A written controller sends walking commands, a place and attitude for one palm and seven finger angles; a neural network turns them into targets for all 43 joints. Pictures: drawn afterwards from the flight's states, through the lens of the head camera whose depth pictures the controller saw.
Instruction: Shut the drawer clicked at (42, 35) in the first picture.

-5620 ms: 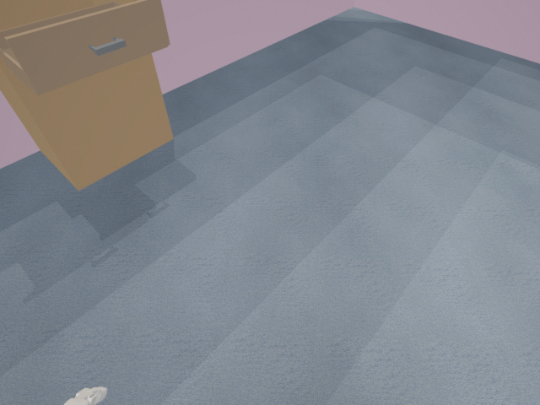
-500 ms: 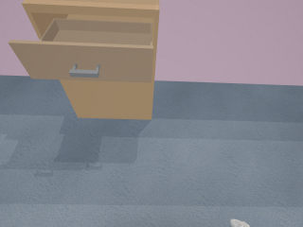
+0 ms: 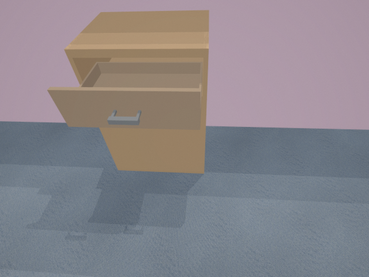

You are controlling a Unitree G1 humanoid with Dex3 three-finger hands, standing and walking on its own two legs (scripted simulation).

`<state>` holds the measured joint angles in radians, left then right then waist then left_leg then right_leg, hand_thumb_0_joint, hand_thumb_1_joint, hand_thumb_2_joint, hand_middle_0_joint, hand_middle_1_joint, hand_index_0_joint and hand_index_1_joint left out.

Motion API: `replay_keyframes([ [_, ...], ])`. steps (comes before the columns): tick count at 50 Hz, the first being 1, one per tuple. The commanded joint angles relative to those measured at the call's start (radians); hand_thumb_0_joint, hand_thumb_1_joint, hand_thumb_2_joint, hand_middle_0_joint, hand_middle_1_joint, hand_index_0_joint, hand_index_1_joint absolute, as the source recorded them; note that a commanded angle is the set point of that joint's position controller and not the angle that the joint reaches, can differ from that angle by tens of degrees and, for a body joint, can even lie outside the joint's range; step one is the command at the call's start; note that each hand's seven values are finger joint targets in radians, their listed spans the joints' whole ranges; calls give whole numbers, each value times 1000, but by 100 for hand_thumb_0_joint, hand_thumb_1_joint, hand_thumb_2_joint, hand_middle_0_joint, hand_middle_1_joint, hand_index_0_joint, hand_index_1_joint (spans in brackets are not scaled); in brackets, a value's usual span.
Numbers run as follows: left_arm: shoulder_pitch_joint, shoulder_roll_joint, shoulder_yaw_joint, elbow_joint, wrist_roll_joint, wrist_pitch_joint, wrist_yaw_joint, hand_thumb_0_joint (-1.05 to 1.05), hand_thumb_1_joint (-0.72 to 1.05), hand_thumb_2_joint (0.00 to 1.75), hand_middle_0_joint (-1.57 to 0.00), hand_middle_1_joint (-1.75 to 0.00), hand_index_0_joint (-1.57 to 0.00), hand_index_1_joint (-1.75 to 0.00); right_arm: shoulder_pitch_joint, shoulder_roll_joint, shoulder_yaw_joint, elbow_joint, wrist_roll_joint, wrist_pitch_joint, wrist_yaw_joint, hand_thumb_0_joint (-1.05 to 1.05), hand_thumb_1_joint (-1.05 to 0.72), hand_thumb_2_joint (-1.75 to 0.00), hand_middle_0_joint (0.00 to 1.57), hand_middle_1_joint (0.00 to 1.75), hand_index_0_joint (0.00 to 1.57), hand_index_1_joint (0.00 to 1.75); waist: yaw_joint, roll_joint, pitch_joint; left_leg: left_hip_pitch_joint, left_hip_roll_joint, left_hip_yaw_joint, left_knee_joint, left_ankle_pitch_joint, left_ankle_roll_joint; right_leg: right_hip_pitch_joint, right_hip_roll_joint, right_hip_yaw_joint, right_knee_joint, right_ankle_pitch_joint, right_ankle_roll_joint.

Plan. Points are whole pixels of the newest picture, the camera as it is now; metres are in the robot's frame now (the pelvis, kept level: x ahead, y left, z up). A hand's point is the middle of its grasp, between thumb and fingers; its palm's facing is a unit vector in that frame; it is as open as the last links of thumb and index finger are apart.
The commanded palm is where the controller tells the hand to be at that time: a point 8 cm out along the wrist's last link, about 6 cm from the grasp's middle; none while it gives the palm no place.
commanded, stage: take the last steps up to it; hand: left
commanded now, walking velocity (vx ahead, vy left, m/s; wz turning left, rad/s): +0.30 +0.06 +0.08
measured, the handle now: (125, 116) +0.64 +0.27 -0.05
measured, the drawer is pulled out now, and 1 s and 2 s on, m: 0.23 0.23 0.23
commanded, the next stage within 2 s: come to a stop and stand still in 0.60 s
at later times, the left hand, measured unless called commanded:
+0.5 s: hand out of the picture +0.16 +0.27 -0.17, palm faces +0.07 -0.98 -0.19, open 7.4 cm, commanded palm none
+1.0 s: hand (123, 205) +0.35 +0.23 -0.16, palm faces +0.04 -0.97 -0.26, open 7.2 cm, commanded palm none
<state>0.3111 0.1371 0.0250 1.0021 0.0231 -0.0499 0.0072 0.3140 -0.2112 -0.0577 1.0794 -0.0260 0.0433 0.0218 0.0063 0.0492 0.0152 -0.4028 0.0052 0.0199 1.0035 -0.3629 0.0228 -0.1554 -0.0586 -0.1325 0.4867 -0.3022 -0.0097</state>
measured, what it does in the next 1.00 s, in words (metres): walks ahead: left foot, then right foot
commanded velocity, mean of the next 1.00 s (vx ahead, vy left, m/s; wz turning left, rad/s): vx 0.08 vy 0.04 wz -0.01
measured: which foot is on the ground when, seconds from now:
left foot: up 0.00-0.26, down 0.28-0.78, up 0.80-1.00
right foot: down 0.00-0.28, up 0.30-0.74, down 0.76-1.00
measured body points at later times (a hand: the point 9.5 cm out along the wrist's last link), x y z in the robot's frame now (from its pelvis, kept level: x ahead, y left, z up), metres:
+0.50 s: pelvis +0.15 +0.09 +0.00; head +0.17 +0.10 +0.45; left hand +0.15 +0.33 -0.16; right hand +0.19 -0.14 -0.15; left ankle +0.16 +0.18 -0.74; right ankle +0.14 -0.03 -0.66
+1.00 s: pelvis +0.25 +0.05 +0.00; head +0.29 +0.01 +0.44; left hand +0.35 +0.28 -0.14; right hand +0.26 -0.18 -0.18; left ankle +0.20 +0.20 -0.66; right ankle +0.31 -0.03 -0.74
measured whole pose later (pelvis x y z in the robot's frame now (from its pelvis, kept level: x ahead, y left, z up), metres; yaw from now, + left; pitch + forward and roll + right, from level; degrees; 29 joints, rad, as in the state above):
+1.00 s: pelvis +0.25 +0.05 +0.00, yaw +1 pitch -1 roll +3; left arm 0.10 0.13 0.04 0.99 0.02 -0.01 0.04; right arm 0.22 -0.18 -0.07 1.08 -0.01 0.06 -0.03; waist -0.01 0.03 0.11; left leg -0.41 0.01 0.01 1.07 -0.49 -0.05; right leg -0.33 -0.06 -0.15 0.52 -0.18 -0.07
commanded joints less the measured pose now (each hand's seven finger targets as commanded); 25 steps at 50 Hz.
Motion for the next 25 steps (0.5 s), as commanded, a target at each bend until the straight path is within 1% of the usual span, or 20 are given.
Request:
replay_keyframes([
  [1,66,149,35,0,2,-23,16,0,90,90,-20,-30,-20,-30,-49,-18,-14,-83,-2,-45,12,0,-90,-90,20,30,20,30,-4,-182,117,-189,81,1,35,149,-34,-21,-245,168,-353,-5,-72],
  [2,79,151,35,10,2,-26,16,0,90,90,-20,-30,-20,-30,-54,-14,-14,-83,0,-45,13,0,-90,-90,20,30,20,30,-1,-209,119,-187,89,15,6,162,-40,-15,-245,143,-352,33,-74],
  [5,136,160,37,47,5,-31,14,0,90,90,-20,-30,-20,-30,-118,1,-8,-104,4,-53,20,0,-90,-90,20,30,20,30,23,-186,115,-178,89,58,-135,165,-42,33,-242,110,-330,149,-89],
  [8,148,178,43,72,7,-28,15,0,90,90,-20,-30,-20,-30,-160,15,0,-118,6,-65,25,0,-90,-90,20,30,20,30,34,-195,99,-106,76,94,-283,152,-33,50,-244,80,-287,191,-91],
  [9,145,186,47,75,10,-24,15,0,90,90,-20,-30,-20,-30,-165,13,-1,-122,7,-70,26,0,-90,-90,20,30,20,30,35,-227,101,-56,74,95,-320,127,-21,28,-251,83,-270,175,-91],
  [10,137,187,51,75,9,-19,16,0,90,90,-20,-30,-20,-30,-150,7,-1,-120,8,-74,24,0,-90,-90,20,30,20,30,28,-224,98,-2,64,102,-347,114,-13,9,-251,84,-251,160,-92],
  [11,119,189,56,78,7,-14,16,0,90,90,-20,-30,-20,-30,-107,0,-4,-106,6,-80,20,0,-90,-90,20,30,20,30,1,-200,85,76,55,112,-404,133,-8,-13,-239,70,-208,144,-83],
  [12,107,184,57,78,3,-9,15,0,90,90,-20,-30,-20,-30,-28,-20,-9,-78,2,-87,12,0,-90,-90,20,30,20,30,-39,-156,57,223,29,139,-478,162,-6,-67,-207,35,-106,161,-64],
  [13,113,153,50,79,0,-4,11,0,90,90,-20,-30,-20,-30,103,-71,-20,-36,-2,-95,-1,0,-90,-90,20,30,20,30,-89,-40,-14,391,43,113,-531,141,2,-106,-154,-10,99,203,-44],
  [14,151,85,41,60,-8,4,5,0,90,90,-20,-30,-20,-30,225,-197,-49,-11,-14,-103,-15,0,-90,-90,20,30,20,30,-117,246,-94,545,281,-215,-610,108,56,-301,-31,-67,405,-114,0],
  [15,102,69,36,19,-9,4,5,0,90,90,-20,-30,-20,-30,297,-237,-51,0,-5,-94,-28,0,-90,-90,20,30,20,30,-132,280,-104,548,407,-432,-753,104,124,-428,32,7,616,-320,-1],
  [16,65,68,36,18,-7,7,11,0,90,90,-20,-30,-20,-30,233,-213,-46,5,-1,-91,-40,0,-90,-90,20,30,20,30,-116,248,-108,490,425,-425,-792,-10,140,-465,-9,90,742,-276,-21],
  [17,25,73,39,20,-8,7,5,0,90,90,-20,-30,-20,-30,133,-161,-37,-25,3,-92,-42,0,-90,-90,20,30,20,30,-89,187,-32,379,401,-356,-803,-60,148,-489,-53,107,781,-178,-24],
  [18,3,82,44,31,-3,7,-5,0,90,90,-20,-30,-20,-30,71,-99,-18,-43,2,-99,-41,0,-90,-90,20,30,20,30,-65,102,38,279,356,-272,-813,-16,137,-466,-79,112,767,-92,-21],
  [19,17,71,44,45,1,11,-12,0,90,90,-20,-30,-20,-30,30,-61,-5,-45,3,-110,-44,0,-90,-90,20,30,20,30,-32,53,58,209,329,-203,-822,71,123,-413,-91,109,729,-54,-11],
  [20,43,52,41,56,5,18,-12,0,90,90,-20,-30,-20,-30,24,-42,-2,-47,2,-119,-45,0,-90,-90,20,30,20,30,-14,41,56,182,303,-142,-830,159,115,-381,-90,105,698,-22,0],
  [21,66,44,40,61,6,25,-11,0,90,90,-20,-30,-20,-30,20,-37,2,-46,4,-124,-47,0,-90,-90,20,30,20,30,0,48,40,188,282,-94,-828,227,116,-364,-84,99,671,2,7],
  [22,79,42,39,64,5,33,-11,0,90,90,-20,-30,-20,-30,14,-37,3,-45,6,-127,-48,0,-90,-90,20,30,20,30,11,49,32,209,278,-66,-833,265,124,-373,-81,95,649,20,14],
  [24,48,50,39,47,5,37,-11,0,90,90,-20,-30,-20,-30,34,-35,5,-39,9,-131,-50,0,-90,-90,20,30,20,30,9,30,31,256,277,-52,-833,373,137,-395,-80,95,591,47,24],
  [25,28,54,39,37,3,42,-10,0,90,90,-20,-30,-20,-30,40,-42,4,-35,9,-130,-49,0,-90,-90,20,30,20,30,11,13,34,269,289,-43,-835,397,146,-413,-84,100,562,57,29],
])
